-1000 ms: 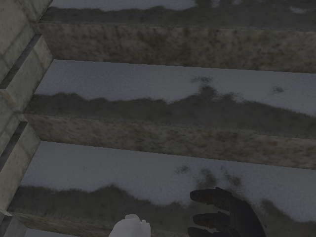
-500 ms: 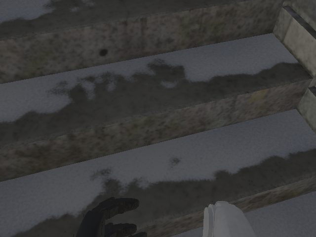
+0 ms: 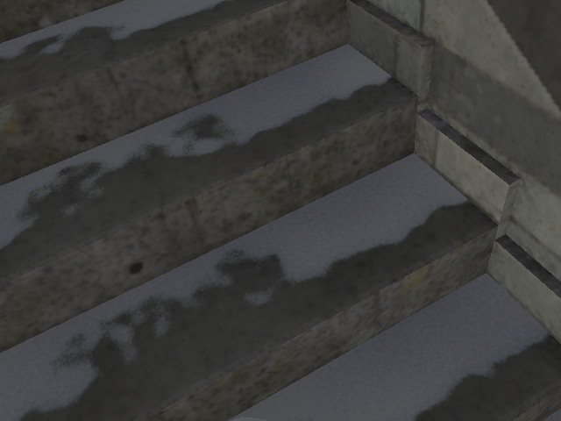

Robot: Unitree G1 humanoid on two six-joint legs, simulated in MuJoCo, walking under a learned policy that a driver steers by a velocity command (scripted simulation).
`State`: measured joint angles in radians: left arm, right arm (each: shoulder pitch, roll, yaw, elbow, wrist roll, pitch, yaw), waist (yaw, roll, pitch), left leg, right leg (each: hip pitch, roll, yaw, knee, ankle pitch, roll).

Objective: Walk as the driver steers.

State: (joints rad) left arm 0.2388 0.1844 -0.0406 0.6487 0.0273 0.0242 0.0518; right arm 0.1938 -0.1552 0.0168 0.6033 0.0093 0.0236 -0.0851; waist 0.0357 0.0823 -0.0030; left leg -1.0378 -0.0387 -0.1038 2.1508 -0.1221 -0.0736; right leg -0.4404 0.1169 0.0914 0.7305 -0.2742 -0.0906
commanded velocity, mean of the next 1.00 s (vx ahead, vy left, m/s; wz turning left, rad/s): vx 0.01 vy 0.00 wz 0.39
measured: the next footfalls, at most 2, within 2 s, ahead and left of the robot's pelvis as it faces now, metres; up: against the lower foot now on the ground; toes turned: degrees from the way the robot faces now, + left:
left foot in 0.48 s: +0.19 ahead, +0.35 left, +0.17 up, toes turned +25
right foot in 1.14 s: +0.32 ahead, +0.15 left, +0.17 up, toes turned +29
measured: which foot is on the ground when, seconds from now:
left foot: up 0.00-0.46, down 0.48-1.00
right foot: down 0.00-0.48, up 0.50-1.00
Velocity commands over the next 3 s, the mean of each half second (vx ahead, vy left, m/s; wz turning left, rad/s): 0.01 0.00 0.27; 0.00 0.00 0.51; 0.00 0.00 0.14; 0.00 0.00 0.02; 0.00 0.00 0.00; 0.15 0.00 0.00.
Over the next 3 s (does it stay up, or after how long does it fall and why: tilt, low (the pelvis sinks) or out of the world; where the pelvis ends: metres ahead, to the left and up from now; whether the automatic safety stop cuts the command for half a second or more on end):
stays up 0.26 0.28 0.18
